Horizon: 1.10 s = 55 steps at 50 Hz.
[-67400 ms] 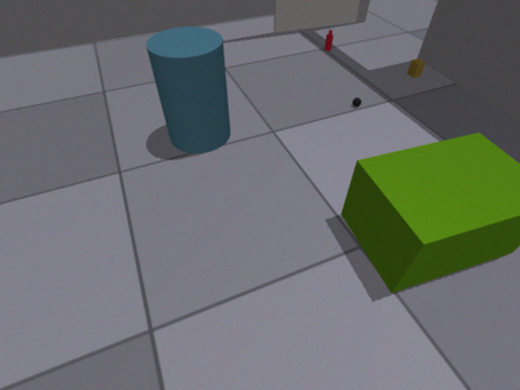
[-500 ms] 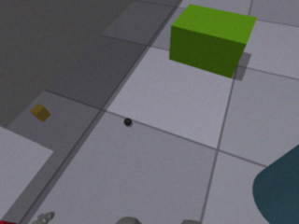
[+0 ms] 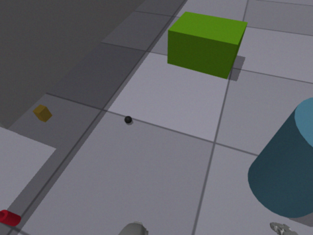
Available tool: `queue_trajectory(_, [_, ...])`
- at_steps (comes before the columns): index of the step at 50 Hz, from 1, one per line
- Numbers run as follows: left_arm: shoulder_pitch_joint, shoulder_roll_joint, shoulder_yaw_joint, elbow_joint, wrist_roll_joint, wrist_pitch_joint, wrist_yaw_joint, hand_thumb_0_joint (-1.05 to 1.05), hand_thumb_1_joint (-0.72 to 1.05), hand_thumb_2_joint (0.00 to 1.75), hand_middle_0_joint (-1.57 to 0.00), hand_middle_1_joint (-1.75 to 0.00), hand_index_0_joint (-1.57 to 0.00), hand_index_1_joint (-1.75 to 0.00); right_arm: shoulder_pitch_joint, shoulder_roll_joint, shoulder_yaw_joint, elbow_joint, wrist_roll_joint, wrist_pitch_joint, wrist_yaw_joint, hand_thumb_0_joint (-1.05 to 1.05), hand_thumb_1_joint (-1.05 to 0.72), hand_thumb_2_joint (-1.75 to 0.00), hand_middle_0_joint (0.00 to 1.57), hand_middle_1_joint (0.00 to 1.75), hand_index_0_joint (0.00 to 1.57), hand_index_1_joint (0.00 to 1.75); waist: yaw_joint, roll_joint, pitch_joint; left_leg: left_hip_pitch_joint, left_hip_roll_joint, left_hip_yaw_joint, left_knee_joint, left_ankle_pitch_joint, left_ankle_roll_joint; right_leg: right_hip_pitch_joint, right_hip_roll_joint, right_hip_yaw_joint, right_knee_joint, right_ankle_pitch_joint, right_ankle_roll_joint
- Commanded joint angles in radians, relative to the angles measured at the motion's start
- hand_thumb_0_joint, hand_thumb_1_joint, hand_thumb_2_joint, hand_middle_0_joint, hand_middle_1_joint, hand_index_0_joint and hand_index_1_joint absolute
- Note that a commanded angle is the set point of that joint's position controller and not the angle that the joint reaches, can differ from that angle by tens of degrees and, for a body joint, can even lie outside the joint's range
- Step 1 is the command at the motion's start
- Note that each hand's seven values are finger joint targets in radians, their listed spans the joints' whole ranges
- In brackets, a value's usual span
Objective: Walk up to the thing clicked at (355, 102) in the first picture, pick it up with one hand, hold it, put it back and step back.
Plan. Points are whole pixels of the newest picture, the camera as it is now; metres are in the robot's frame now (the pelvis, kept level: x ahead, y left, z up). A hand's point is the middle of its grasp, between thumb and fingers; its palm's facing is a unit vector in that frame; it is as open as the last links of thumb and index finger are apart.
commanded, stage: step back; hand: left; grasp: from above
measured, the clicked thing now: (128, 119) +1.04 +0.31 -0.73
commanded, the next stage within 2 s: stand in 1.02 s
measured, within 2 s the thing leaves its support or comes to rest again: neither
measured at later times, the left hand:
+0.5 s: hand out of the picture +0.03 +0.27 -0.13, palm faces +0.10 -0.91 -0.40, open 7.4 cm
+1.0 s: hand out of the picture +0.08 +0.28 -0.14, palm faces +0.11 -0.93 -0.36, open 7.4 cm
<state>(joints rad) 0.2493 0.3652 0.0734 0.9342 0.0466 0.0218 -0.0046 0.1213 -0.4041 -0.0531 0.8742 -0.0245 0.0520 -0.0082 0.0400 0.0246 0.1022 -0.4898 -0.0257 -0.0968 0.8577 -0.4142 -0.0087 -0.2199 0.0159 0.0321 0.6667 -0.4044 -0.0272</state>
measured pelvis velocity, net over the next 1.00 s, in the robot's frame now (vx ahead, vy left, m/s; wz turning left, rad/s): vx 0.03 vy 0.01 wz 0.10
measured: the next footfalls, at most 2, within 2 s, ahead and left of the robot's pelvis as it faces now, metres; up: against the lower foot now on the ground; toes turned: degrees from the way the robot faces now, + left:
left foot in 0.20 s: +0.03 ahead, +0.13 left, +0.00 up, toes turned +2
left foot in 0.72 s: +0.07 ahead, +0.14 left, +0.00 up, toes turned +7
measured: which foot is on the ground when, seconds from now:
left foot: up 0.00-0.18, down 0.20-0.46, up 0.48-0.70, down 0.72-1.00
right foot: down 0.00-1.00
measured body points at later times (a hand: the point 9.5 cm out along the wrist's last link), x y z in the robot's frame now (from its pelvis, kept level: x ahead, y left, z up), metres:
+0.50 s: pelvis -0.02 -0.01 +0.01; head -0.02 -0.02 +0.45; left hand +0.03 +0.31 -0.10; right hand +0.07 -0.31 -0.13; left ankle -0.02 +0.13 -0.71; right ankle +0.01 -0.11 -0.72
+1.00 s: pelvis +0.03 +0.01 +0.01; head +0.05 +0.02 +0.46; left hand +0.08 +0.33 -0.11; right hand +0.17 -0.26 -0.11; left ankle +0.03 +0.14 -0.72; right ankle +0.01 -0.12 -0.72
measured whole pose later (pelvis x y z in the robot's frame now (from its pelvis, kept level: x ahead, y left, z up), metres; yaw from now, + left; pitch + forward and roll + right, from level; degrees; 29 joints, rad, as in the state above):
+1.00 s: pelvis +0.03 +0.01 +0.01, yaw +6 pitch -2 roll +0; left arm 0.12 0.37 0.03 1.06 0.01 -0.03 0.01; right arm 0.06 -0.33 -0.02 1.06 -0.01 -0.01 0.01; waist 0.02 0.00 0.08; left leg -0.24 0.02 0.01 0.54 -0.27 0.00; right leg -0.15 -0.02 -0.03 0.51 -0.33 0.01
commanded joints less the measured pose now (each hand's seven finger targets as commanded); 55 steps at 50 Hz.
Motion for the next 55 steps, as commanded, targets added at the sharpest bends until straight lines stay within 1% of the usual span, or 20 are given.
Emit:
queue_trajectory(1, [-0.132, 0.280, 0.073, -0.112, 0.001, -0.055, 0.026, 0.00, 0.90, 0.90, -0.20, -0.30, -0.20, -0.30, -0.001, -0.175, -0.048, -0.050, 0.006, -0.042, -0.008, 0.00, -0.90, -0.90, 0.20, 0.30, 0.20, 0.30, -0.033, -0.143, -0.014, 0.023, -0.028, -0.043, 0.171, -0.005, -0.002, -0.134, -0.248, 0.236, -0.315, 0.057, -0.151])
queue_trajectory(5, [-0.060, 0.291, 0.076, -0.092, 0.007, -0.060, 0.016, 0.00, 0.90, 0.90, -0.20, -0.30, -0.20, -0.30, -0.013, -0.161, -0.043, -0.035, -0.007, -0.058, 0.013, 0.00, -0.90, -0.90, 0.20, 0.30, 0.20, 0.30, 0.024, -0.196, -0.012, 0.026, 0.018, 0.031, -0.097, -0.057, -0.016, -0.005, -0.245, 0.235, -0.321, -0.133, -0.146])
queue_trajectory(9, [-0.069, 0.267, 0.048, -0.085, -0.009, -0.038, 0.006, 0.00, 0.90, 0.90, -0.20, -0.30, -0.20, -0.30, 0.072, -0.146, -0.054, 0.028, -0.005, -0.085, 0.012, 0.00, -0.90, -0.90, 0.20, 0.30, 0.20, 0.30, -0.028, -0.157, -0.054, 0.332, -0.017, 0.108, -0.482, 0.072, 0.016, -0.070, -0.208, 0.146, -0.192, 0.027, -0.106])
queue_trajectory(10, [-0.047, 0.218, 0.030, -0.082, -0.009, -0.035, 0.004, 0.00, 0.90, 0.90, -0.20, -0.30, -0.20, -0.30, 0.110, -0.169, -0.068, 0.042, -0.015, -0.093, 0.006, 0.00, -0.90, -0.90, 0.20, 0.30, 0.20, 0.30, -0.044, -0.077, -0.092, 0.474, 0.039, -0.008, -0.502, 0.078, 0.037, -0.170, -0.182, 0.110, -0.079, 0.092, -0.073])
queue_trajectory(11, [-0.087, 0.164, 0.016, -0.085, -0.029, -0.036, -0.001, 0.00, 0.90, 0.90, -0.20, -0.30, -0.20, -0.30, 0.108, -0.242, -0.078, 0.043, -0.017, -0.098, 0.004, 0.00, -0.90, -0.90, 0.20, 0.30, 0.20, 0.30, -0.054, 0.132, -0.102, 0.459, 0.235, -0.355, -0.580, -0.120, 0.132, -0.295, -0.045, -0.013, 0.064, -0.049, -0.006])
queue_trajectory(12, [-0.132, 0.241, 0.045, -0.072, -0.029, -0.036, 0.008, 0.00, 0.90, 0.90, -0.20, -0.30, -0.20, -0.30, 0.120, -0.309, -0.092, 0.038, -0.012, -0.096, 0.009, 0.00, -0.90, -0.90, 0.20, 0.30, 0.20, 0.30, -0.077, 0.114, -0.062, 0.290, 0.349, -0.472, -0.637, -0.289, 0.247, -0.231, -0.042, -0.015, 0.192, -0.189, -0.005])
queue_trajectory(13, [-0.118, 0.253, 0.047, -0.070, -0.028, -0.038, 0.006, 0.00, 0.90, 0.90, -0.20, -0.30, -0.20, -0.30, 0.098, -0.289, -0.089, 0.033, -0.013, -0.101, 0.011, 0.00, -0.90, -0.90, 0.20, 0.30, 0.20, 0.30, -0.058, 0.068, -0.026, 0.259, 0.347, -0.451, -0.648, -0.315, 0.267, -0.238, -0.057, 0.023, 0.252, -0.171, -0.007])
queue_trajectory(21, [0.010, 0.199, 0.053, 0.024, -0.015, -0.068, 0.006, 0.00, 0.90, 0.90, -0.20, -0.30, -0.20, -0.30, 0.007, -0.162, -0.038, 0.020, 0.001, -0.070, 0.017, 0.00, -0.90, -0.90, 0.20, 0.30, 0.20, 0.30, 0.019, 0.078, -0.066, 0.037, 0.144, -0.075, -0.414, -0.060, 0.097, 0.192, 0.005, -0.074, -0.243, 0.094, -0.007])
queue_trajectory(22, [0.037, 0.242, 0.065, 0.028, -0.006, -0.073, 0.014, 0.00, 0.90, 0.90, -0.20, -0.30, -0.20, -0.30, 0.016, -0.107, -0.022, 0.010, 0.008, -0.069, 0.014, 0.00, -0.90, -0.90, 0.20, 0.30, 0.20, 0.30, 0.033, -0.054, -0.067, -0.075, 0.074, -0.029, -0.260, -0.041, 0.051, 0.254, -0.110, 0.141, -0.323, -0.017, -0.038])
queue_trajectory(23, [0.048, 0.332, 0.079, 0.026, -0.002, -0.078, 0.017, 0.00, 0.90, 0.90, -0.20, -0.30, -0.20, -0.30, -0.007, -0.097, -0.021, 0.002, 0.007, -0.065, 0.004, 0.00, -0.90, -0.90, 0.20, 0.30, 0.20, 0.30, 0.054, -0.197, -0.049, -0.105, -0.045, -0.001, -0.071, -0.145, 0.026, 0.134, -0.330, 0.459, -0.465, -0.289, -0.133])
queue_trajectory(24, [-0.046, 0.349, 0.082, -0.011, 0.002, -0.080, 0.016, 0.00, 0.90, 0.90, -0.20, -0.30, -0.20, -0.30, 0.007, -0.159, -0.040, 0.020, -0.002, -0.065, -0.003, 0.00, -0.90, -0.90, 0.20, 0.30, 0.20, 0.30, 0.022, -0.135, 0.025, -0.044, 0.019, -0.032, 0.039, -0.156, 0.012, -0.024, -0.440, 0.534, -0.487, -0.328, -0.219])
queue_trajectory(26, [-0.094, 0.277, 0.064, -0.022, -0.018, -0.093, 0.020, 0.00, 0.90, 0.90, -0.20, -0.30, -0.20, -0.30, 0.071, -0.158, -0.039, 0.055, 0.006, -0.071, 0.001, 0.00, -0.90, -0.90, 0.20, 0.30, 0.20, 0.30, -0.019, -0.059, 0.041, -0.043, 0.045, -0.069, 0.023, -0.041, 0.016, 0.021, -0.333, 0.356, -0.433, -0.122, -0.165])
queue_trajectory(29, [-0.119, 0.273, 0.057, -0.018, -0.014, -0.097, 0.016, 0.00, 0.90, 0.90, -0.20, -0.30, -0.20, -0.30, 0.089, -0.147, -0.035, 0.077, -0.002, -0.076, 0.011, 0.00, -0.90, -0.90, 0.20, 0.30, 0.20, 0.30, -0.021, -0.145, -0.011, 0.070, 0.055, -0.007, -0.053, -0.012, 0.007, -0.012, -0.285, 0.199, -0.394, 0.092, -0.143])
queue_trajectory(35, [-0.142, 0.252, 0.035, -0.014, -0.029, -0.073, 0.013, 0.00, 0.90, 0.90, -0.20, -0.30, -0.20, -0.30, 0.085, -0.114, -0.038, 0.105, -0.006, -0.088, 0.011, 0.00, -0.90, -0.90, 0.20, 0.30, 0.20, 0.30, -0.047, -0.135, -0.085, 0.292, 0.028, 0.124, -0.419, 0.198, 0.013, -0.012, -0.231, 0.050, -0.189, 0.447, -0.095])
queue_trajectory(36, [-0.122, 0.217, 0.019, -0.019, -0.031, -0.068, 0.012, 0.00, 0.90, 0.90, -0.20, -0.30, -0.20, -0.30, 0.092, -0.135, -0.045, 0.108, -0.011, -0.094, 0.005, 0.00, -0.90, -0.90, 0.20, 0.30, 0.20, 0.30, -0.053, -0.087, -0.119, 0.368, 0.056, 0.069, -0.439, 0.304, 0.031, -0.043, -0.200, 0.024, -0.122, 0.480, -0.057])
queue_trajectory(37, [-0.109, 0.181, 0.008, -0.023, -0.041, -0.066, 0.012, 0.00, 0.90, 0.90, -0.20, -0.30, -0.20, -0.30, 0.087, -0.177, -0.050, 0.104, -0.015, -0.101, -0.002, 0.00, -0.90, -0.90, 0.20, 0.30, 0.20, 0.30, -0.043, 0.028, -0.169, 0.404, 0.190, -0.094, -0.462, 0.422, 0.071, -0.064, -0.132, -0.019, -0.043, 0.423, -0.009])
queue_trajectory(38, [-0.115, 0.177, 0.009, -0.006, -0.059, -0.058, 0.013, 0.00, 0.90, 0.90, -0.20, -0.30, -0.20, -0.30, 0.019, -0.214, -0.047, 0.088, -0.001, -0.103, -0.001, 0.00, -0.90, -0.90, 0.20, 0.30, 0.20, 0.30, -0.019, 0.080, -0.169, 0.313, 0.270, -0.197, -0.470, 0.376, 0.156, -0.033, -0.044, -0.057, -0.016, 0.138, 0.016])
queue_trajectory(40, [-0.137, 0.184, 0.005, 0.014, -0.048, -0.060, 0.018, 0.00, 0.90, 0.90, -0.20, -0.30, -0.20, -0.30, -0.022, -0.207, -0.039, 0.098, 0.003, -0.096, 0.002, 0.00, -0.90, -0.90, 0.20, 0.30, 0.20, 0.30, -0.016, 0.073, -0.155, 0.283, 0.281, -0.168, -0.464, 0.415, 0.168, 0.031, -0.055, -0.030, -0.110, 0.053, 0.000])
queue_trajectory(44, [-0.102, 0.241, 0.014, 0.063, -0.041, -0.077, 0.020, 0.00, 0.90, 0.90, -0.20, -0.30, -0.20, -0.30, -0.073, -0.153, -0.019, 0.111, 0.014, -0.086, -0.002, 0.00, -0.90, -0.90, 0.20, 0.30, 0.20, 0.30, -0.016, 0.036, -0.160, 0.262, 0.139, 0.014, -0.362, 0.473, 0.048, 0.130, -0.141, 0.048, -0.214, 0.419, -0.021])
queue_trajectory(55, [-0.183, 0.189, -0.029, 0.111, -0.045, -0.060, 0.020, 0.00, 0.90, 0.90, -0.20, -0.30, -0.20, -0.30, -0.117, -0.150, -0.003, 0.167, 0.020, -0.087, 0.001, 0.00, -0.90, -0.90, 0.20, 0.30, 0.20, 0.30, -0.037, -0.019, -0.159, 0.411, 0.168, 0.007, -0.478, 0.603, 0.045, 0.135, -0.139, 0.018, -0.305, 0.484, 0.015])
